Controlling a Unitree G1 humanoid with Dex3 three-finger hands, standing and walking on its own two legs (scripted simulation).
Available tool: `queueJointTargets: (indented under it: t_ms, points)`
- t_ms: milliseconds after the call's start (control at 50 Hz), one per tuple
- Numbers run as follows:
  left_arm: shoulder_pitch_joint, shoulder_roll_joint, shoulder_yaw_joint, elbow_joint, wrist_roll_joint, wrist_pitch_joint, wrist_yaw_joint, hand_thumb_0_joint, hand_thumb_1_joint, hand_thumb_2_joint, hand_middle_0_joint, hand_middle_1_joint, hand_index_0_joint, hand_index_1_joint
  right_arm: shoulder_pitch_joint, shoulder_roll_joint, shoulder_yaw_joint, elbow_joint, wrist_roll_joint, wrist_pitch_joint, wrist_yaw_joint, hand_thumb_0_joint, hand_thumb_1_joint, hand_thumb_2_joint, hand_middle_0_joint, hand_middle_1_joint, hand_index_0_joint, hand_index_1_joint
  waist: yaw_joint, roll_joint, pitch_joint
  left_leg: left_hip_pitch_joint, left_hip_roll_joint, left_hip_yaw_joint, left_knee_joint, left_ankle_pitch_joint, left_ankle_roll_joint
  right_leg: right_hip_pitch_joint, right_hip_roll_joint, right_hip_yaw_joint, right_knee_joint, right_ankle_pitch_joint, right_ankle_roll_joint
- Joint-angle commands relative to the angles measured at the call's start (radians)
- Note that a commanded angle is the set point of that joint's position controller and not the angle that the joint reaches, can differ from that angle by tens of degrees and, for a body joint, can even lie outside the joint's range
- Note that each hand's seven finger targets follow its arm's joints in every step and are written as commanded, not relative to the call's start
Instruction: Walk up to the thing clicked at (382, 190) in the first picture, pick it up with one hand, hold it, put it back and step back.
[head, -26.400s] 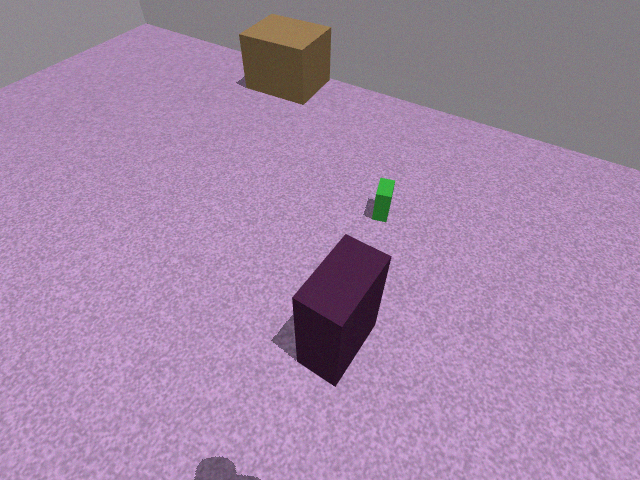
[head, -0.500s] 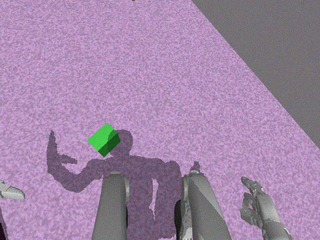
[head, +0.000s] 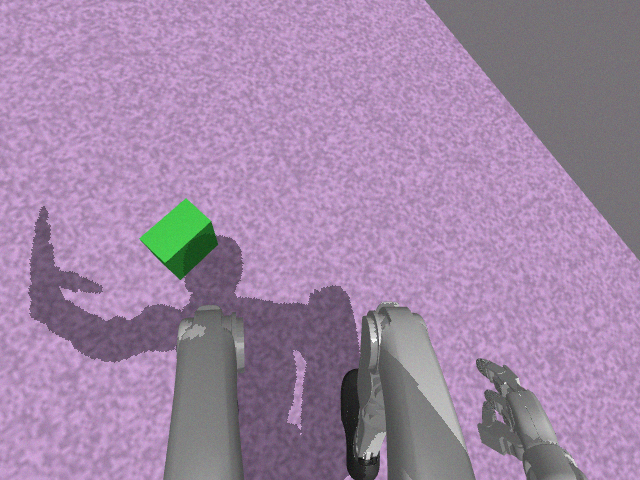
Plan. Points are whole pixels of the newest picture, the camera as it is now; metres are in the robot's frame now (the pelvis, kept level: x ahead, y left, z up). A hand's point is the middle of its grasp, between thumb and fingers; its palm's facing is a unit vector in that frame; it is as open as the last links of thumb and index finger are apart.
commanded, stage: go down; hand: left
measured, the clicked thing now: (183, 241) +0.47 +0.23 -0.37
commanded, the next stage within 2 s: approach in 1.02 s
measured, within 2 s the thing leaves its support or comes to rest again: neither
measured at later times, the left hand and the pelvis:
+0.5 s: hand out of the picture +0.35 +0.42 -0.05, palm faces +0.22 -0.97 -0.10, open 17.5 cm; pelvis -0.01 +0.00 -0.05, yaw -1 degrees
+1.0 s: hand out of the picture +0.37 +0.42 -0.06, palm faces +0.22 -0.97 -0.08, open 17.3 cm; pelvis -0.01 +0.00 -0.07, yaw -1 degrees
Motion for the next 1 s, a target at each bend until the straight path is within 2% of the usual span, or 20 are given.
queueJointTargets:
  t_ms: [0, 60, 100, 140, 180, 200, 240, 300, 360, 500, 580, 620, 680, 700, 800, 860, 900, 920, 940, 980]
  points:
    - [-0.159, 0.405, 0.092, -0.181, -0.05, -0.073, -0.009, 0.0, -0.566, 0.11, -0.01, -0.113, -0.025, -0.1, 0.078, -0.223, -0.077, -0.071, 0.007, -0.033, -0.016, 0.0, -0.906, -0.904, 0.2, 0.3, 0.2, 0.3, 0.051, 0.236, -0.523, 0.393, -0.005, 0.048, -0.298, 0.066, 0.048, 0.208, 0.027, -0.038, -0.157, 0.073, -0.067]
    - [-0.196, 0.41, 0.096, -0.182, -0.062, -0.081, -0.028, 0.0, -0.583, 0.107, -0.011, -0.11, -0.025, -0.098, 0.086, -0.228, -0.076, -0.061, 0.003, -0.036, -0.015, 0.0, -0.907, -0.904, 0.2, 0.3, 0.2, 0.3, 0.037, 0.22, -0.543, 0.378, -0.008, 0.06, -0.251, 0.092, 0.051, 0.204, 0.026, -0.035, -0.146, 0.091, -0.065]
    - [-0.203, 0.441, 0.115, -0.168, -0.064, -0.084, -0.039, 0.0, -0.572, 0.099, -0.014, -0.109, -0.029, -0.096, 0.098, -0.233, -0.072, -0.055, -0.001, -0.037, -0.015, 0.0, -0.908, -0.904, 0.2, 0.3, 0.2, 0.3, 0.041, 0.228, -0.57, 0.379, -0.009, 0.064, -0.229, 0.127, 0.05, 0.217, 0.026, -0.034, -0.128, 0.113, -0.065]
    - [-0.223, 0.436, 0.103, -0.157, -0.063, -0.081, -0.052, 0.0, -0.569, 0.109, -0.014, -0.108, -0.026, -0.098, 0.105, -0.24, -0.072, -0.048, -0.006, -0.038, -0.015, 0.0, -0.905, -0.904, 0.2, 0.3, 0.2, 0.3, 0.03, 0.234, -0.583, 0.385, -0.011, 0.067, -0.208, 0.154, 0.048, 0.207, 0.024, -0.036, -0.116, 0.128, -0.067]
    - [-0.215, 0.45, 0.115, -0.146, -0.067, -0.08, -0.059, 0.0, -0.551, 0.111, -0.012, -0.106, -0.023, -0.096, 0.107, -0.239, -0.065, -0.041, -0.005, -0.036, -0.015, 0.0, -0.906, -0.904, 0.2, 0.3, 0.2, 0.3, 0.039, 0.225, -0.592, 0.375, -0.013, 0.069, -0.195, 0.169, 0.049, 0.217, 0.024, -0.039, -0.107, 0.139, -0.066]
    - [-0.245, 0.474, 0.125, -0.179, -0.064, -0.082, -0.06, 0.0, -0.553, 0.107, -0.012, -0.108, -0.025, -0.096, 0.105, -0.244, -0.066, -0.043, -0.006, -0.037, -0.015, 0.0, -0.907, -0.904, 0.2, 0.3, 0.2, 0.3, 0.045, 0.252, -0.611, 0.389, -0.012, 0.062, -0.2, 0.165, 0.046, 0.205, 0.023, -0.042, -0.092, 0.135, -0.068]
    - [-0.216, 0.47, 0.13, -0.13, -0.062, -0.076, -0.064, 0.0, -0.55, 0.106, -0.014, -0.107, -0.024, -0.097, 0.108, -0.246, -0.064, -0.04, -0.008, -0.033, -0.012, 0.0, -0.91, -0.905, 0.2, 0.3, 0.2, 0.3, 0.042, 0.242, -0.589, 0.37, -0.012, 0.061, -0.19, 0.165, 0.044, 0.19, 0.025, -0.045, -0.075, 0.134, -0.068]
    - [-0.217, 0.494, 0.145, -0.123, -0.066, -0.075, -0.065, 0.0, -0.552, 0.116, -0.011, -0.101, -0.019, -0.095, 0.098, -0.246, -0.06, -0.038, -0.009, -0.029, -0.011, 0.0, -0.904, -0.905, 0.2, 0.3, 0.2, 0.3, 0.059, 0.238, -0.577, 0.344, -0.014, 0.07, -0.177, 0.141, 0.048, 0.183, 0.027, -0.043, -0.071, 0.115, -0.067]
    - [-0.232, 0.503, 0.148, -0.136, -0.067, -0.074, -0.067, 0.0, -0.55, 0.11, -0.011, -0.107, -0.023, -0.096, 0.092, -0.25, -0.06, -0.046, -0.006, -0.027, -0.007, 0.0, -0.908, -0.905, 0.2, 0.3, 0.2, 0.3, 0.051, 0.235, -0.548, 0.315, -0.012, 0.065, -0.179, 0.096, 0.052, 0.156, 0.028, -0.05, -0.06, 0.083, -0.066]
    - [-0.273, 0.496, 0.139, -0.127, -0.067, -0.073, -0.079, 0.0, -0.523, 0.113, -0.009, -0.1, -0.018, -0.092, 0.105, -0.249, -0.056, -0.041, -0.01, -0.023, -0.003, 0.0, -0.908, -0.905, 0.2, 0.3, 0.2, 0.3, 0.028, 0.218, -0.569, 0.303, -0.016, 0.072, -0.129, 0.135, 0.053, 0.145, 0.028, -0.049, -0.045, 0.108, -0.065]
    - [-0.304, 0.505, 0.132, -0.127, -0.062, -0.08, -0.082, 0.0, -0.515, 0.107, -0.01, -0.096, -0.021, -0.085, 0.104, -0.261, -0.056, -0.035, -0.012, -0.022, -0.001, 0.0, -0.903, -0.903, 0.2, 0.3, 0.2, 0.3, 0.026, 0.272, -0.546, 0.326, -0.011, 0.052, -0.143, 0.108, 0.046, 0.09, 0.025, -0.058, -0.013, 0.097, -0.069]
    - [-0.303, 0.516, 0.138, -0.127, -0.06, -0.077, -0.081, 0.0, -0.521, 0.106, -0.011, -0.099, -0.023, -0.088, 0.106, -0.263, -0.056, -0.041, -0.011, -0.019, -0.001, 0.0, -0.905, -0.904, 0.2, 0.3, 0.2, 0.3, 0.03, 0.266, -0.569, 0.329, -0.014, 0.053, -0.137, 0.112, 0.046, 0.094, 0.025, -0.057, -0.012, 0.099, -0.069]
    - [-0.303, 0.519, 0.139, -0.119, -0.061, -0.077, -0.083, 0.0, -0.513, 0.109, -0.008, -0.094, -0.019, -0.084, 0.098, -0.264, -0.053, -0.042, -0.011, -0.016, 0.001, 0.0, -0.905, -0.904, 0.2, 0.3, 0.2, 0.3, 0.038, 0.269, -0.536, 0.309, -0.014, 0.055, -0.138, 0.087, 0.048, 0.076, 0.026, -0.059, -0.009, 0.079, -0.068]
    - [-0.3, 0.514, 0.139, -0.104, -0.06, -0.075, -0.083, 0.0, -0.514, 0.104, -0.007, -0.096, -0.02, -0.083, 0.104, -0.267, -0.053, -0.041, -0.011, -0.016, 0.002, 0.0, -0.909, -0.904, 0.2, 0.3, 0.2, 0.3, 0.025, 0.268, -0.534, 0.307, -0.014, 0.054, -0.134, 0.088, 0.048, 0.074, 0.026, -0.061, -0.007, 0.082, -0.068]
    - [-0.314, 0.545, 0.16, -0.101, -0.063, -0.082, -0.083, 0.0, -0.496, 0.101, -0.005, -0.088, -0.017, -0.075, 0.1, -0.27, -0.047, -0.046, -0.01, -0.014, 0.005, 0.0, -0.909, -0.904, 0.2, 0.3, 0.2, 0.3, 0.031, 0.264, -0.534, 0.291, -0.016, 0.051, -0.122, 0.079, 0.05, 0.065, 0.025, -0.064, 0.012, 0.074, -0.068]
    - [-0.317, 0.541, 0.15, -0.082, -0.06, -0.08, -0.086, 0.0, -0.488, 0.104, -0.005, -0.088, -0.016, -0.077, 0.103, -0.268, -0.045, -0.047, -0.01, -0.01, 0.004, 0.0, -0.909, -0.905, 0.2, 0.3, 0.2, 0.3, 0.017, 0.232, -0.527, 0.255, -0.019, 0.062, -0.105, 0.082, 0.055, 0.078, 0.027, -0.063, 0.002, 0.069, -0.066]
    - [-0.323, 0.55, 0.153, -0.088, -0.065, -0.085, -0.087, 0.0, -0.479, 0.102, -0.004, -0.08, -0.014, -0.069, 0.09, -0.267, -0.043, -0.052, -0.011, -0.011, 0.005, 0.0, -0.91, -0.905, 0.2, 0.3, 0.2, 0.3, 0.027, 0.238, -0.512, 0.244, -0.018, 0.064, -0.11, 0.05, 0.056, 0.07, 0.029, -0.062, -0.001, 0.045, -0.066]
    - [-0.329, 0.551, 0.155, -0.085, -0.064, -0.084, -0.089, 0.0, -0.481, 0.1, -0.002, -0.08, -0.014, -0.068, 0.101, -0.268, -0.04, -0.048, -0.013, -0.011, 0.006, 0.0, -0.909, -0.904, 0.2, 0.3, 0.2, 0.3, 0.015, 0.246, -0.513, 0.249, -0.017, 0.063, -0.103, 0.061, 0.055, 0.079, 0.029, -0.065, 0.002, 0.055, -0.064]
    - [-0.332, 0.555, 0.16, -0.088, -0.066, -0.085, -0.089, 0.0, -0.476, 0.102, -0.004, -0.078, -0.012, -0.069, 0.098, -0.269, -0.04, -0.052, -0.012, -0.01, 0.007, 0.0, -0.909, -0.905, 0.2, 0.3, 0.2, 0.3, 0.023, 0.232, -0.521, 0.247, -0.017, 0.062, -0.103, 0.062, 0.055, 0.082, 0.03, -0.064, 0.003, 0.055, -0.065]
    - [-0.343, 0.548, 0.154, -0.099, -0.07, -0.09, -0.096, 0.0, -0.486, 0.103, -0.006, -0.083, -0.014, -0.074, 0.103, -0.273, -0.041, -0.047, -0.013, -0.01, 0.007, 0.0, -0.911, -0.906, 0.2, 0.3, 0.2, 0.3, 0.013, 0.249, -0.541, 0.274, -0.016, 0.061, -0.09, 0.091, 0.052, 0.073, 0.029, -0.064, 0.012, 0.08, -0.066]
